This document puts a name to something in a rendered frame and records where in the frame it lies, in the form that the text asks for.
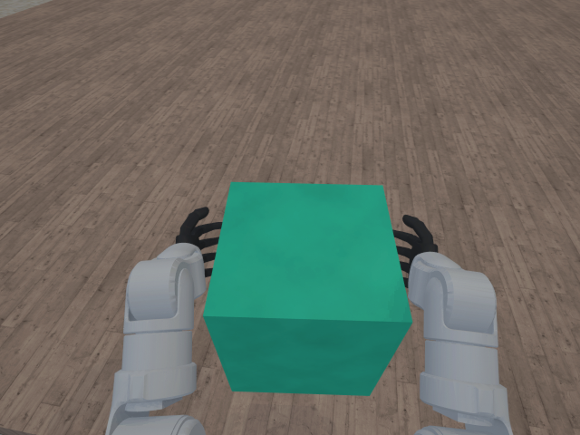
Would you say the robot right forearm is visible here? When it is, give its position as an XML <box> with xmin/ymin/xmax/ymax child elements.
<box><xmin>408</xmin><ymin>252</ymin><xmax>513</xmax><ymax>435</ymax></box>

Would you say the carton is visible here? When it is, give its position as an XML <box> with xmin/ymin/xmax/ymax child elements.
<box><xmin>203</xmin><ymin>182</ymin><xmax>412</xmax><ymax>396</ymax></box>

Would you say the robot left forearm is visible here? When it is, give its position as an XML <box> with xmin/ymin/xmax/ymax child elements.
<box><xmin>105</xmin><ymin>243</ymin><xmax>207</xmax><ymax>435</ymax></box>

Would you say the robot left hand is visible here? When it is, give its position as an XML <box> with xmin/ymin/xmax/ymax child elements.
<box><xmin>176</xmin><ymin>207</ymin><xmax>222</xmax><ymax>277</ymax></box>

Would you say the robot right hand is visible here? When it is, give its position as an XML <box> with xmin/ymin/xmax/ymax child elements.
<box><xmin>392</xmin><ymin>215</ymin><xmax>438</xmax><ymax>288</ymax></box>

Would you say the robot left upper arm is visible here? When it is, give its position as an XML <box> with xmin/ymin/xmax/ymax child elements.
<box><xmin>112</xmin><ymin>415</ymin><xmax>206</xmax><ymax>435</ymax></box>

